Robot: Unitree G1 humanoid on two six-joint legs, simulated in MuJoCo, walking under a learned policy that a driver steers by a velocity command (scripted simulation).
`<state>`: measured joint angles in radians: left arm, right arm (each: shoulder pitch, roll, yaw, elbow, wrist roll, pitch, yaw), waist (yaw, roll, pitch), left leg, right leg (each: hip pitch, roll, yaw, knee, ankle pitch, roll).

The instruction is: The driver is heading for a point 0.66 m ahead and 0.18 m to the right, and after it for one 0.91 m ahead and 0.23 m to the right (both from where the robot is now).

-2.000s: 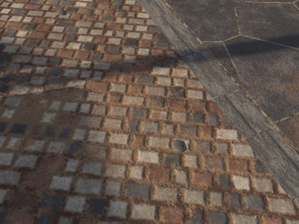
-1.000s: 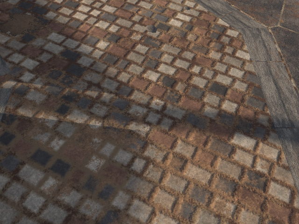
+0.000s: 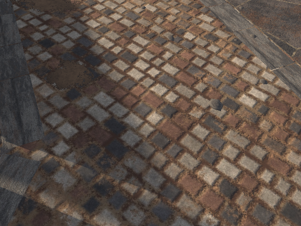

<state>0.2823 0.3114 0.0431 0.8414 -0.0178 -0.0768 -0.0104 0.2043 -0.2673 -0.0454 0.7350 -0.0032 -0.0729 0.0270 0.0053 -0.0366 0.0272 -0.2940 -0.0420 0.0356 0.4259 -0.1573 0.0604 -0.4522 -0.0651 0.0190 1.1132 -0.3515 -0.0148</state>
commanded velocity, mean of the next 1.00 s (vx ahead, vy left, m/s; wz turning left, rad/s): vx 0.50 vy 0.00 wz -0.08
